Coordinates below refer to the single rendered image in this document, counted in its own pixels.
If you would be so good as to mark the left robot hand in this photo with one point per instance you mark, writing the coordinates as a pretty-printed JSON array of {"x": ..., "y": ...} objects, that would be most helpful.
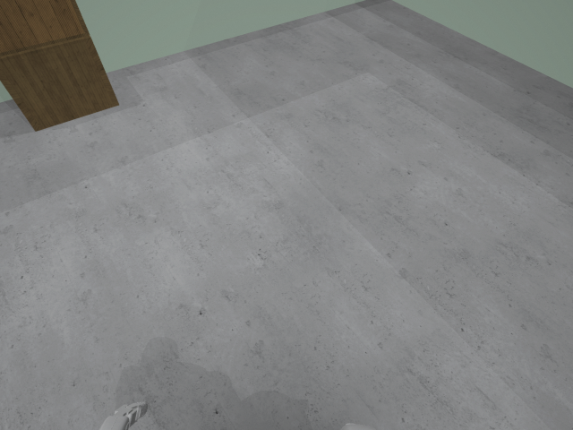
[{"x": 125, "y": 416}]

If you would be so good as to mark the cupboard door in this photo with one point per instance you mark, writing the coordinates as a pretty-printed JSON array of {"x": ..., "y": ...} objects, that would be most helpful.
[{"x": 25, "y": 23}]

